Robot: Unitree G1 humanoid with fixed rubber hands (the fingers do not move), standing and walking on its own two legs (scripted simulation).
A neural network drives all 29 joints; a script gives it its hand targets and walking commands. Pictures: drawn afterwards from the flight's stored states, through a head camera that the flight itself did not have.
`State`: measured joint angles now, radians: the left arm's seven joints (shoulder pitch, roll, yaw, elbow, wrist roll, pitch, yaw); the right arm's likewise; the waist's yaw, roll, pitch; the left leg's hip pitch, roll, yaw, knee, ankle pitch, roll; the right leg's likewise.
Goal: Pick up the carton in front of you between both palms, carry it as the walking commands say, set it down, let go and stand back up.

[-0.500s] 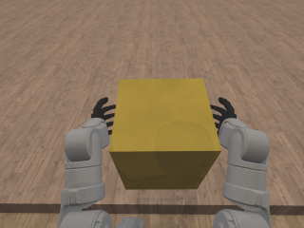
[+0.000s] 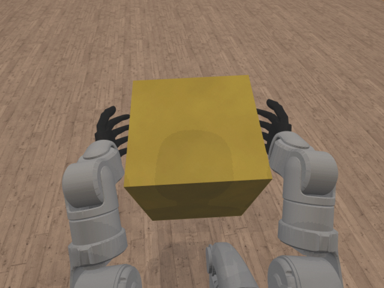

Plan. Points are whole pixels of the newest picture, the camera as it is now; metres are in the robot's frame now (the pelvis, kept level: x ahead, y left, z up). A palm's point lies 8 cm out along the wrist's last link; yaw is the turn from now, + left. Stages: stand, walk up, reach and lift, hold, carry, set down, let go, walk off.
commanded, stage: carry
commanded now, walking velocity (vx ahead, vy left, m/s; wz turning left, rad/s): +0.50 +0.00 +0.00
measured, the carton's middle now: (194, 157) +0.38 -0.03 +0.10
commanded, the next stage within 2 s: none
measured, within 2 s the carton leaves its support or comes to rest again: neither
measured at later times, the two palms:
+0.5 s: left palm (110, 12) +0.67 +0.14 +0.27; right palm (234, 9) +0.70 -0.16 +0.27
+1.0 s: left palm out of the picture +0.99 +0.16 +0.26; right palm out of the picture +0.99 -0.14 +0.27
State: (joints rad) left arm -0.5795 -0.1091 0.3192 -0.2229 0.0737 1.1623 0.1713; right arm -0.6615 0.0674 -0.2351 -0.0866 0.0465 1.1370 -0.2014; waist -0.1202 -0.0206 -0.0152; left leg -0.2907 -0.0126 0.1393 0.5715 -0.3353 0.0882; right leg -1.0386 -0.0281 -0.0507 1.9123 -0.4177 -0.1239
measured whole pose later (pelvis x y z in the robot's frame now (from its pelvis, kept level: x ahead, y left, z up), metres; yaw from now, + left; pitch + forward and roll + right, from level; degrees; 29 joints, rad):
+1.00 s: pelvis +0.65 +0.01 +0.16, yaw -1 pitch +5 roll -2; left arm -0.54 -0.15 0.31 -0.09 0.06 1.17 0.17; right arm -0.52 0.16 -0.34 -0.11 -0.07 1.16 -0.14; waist 0.00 0.00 -0.02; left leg -0.26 0.02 0.16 0.31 -0.14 0.08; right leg -0.54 -0.07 -0.06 0.97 -0.28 0.01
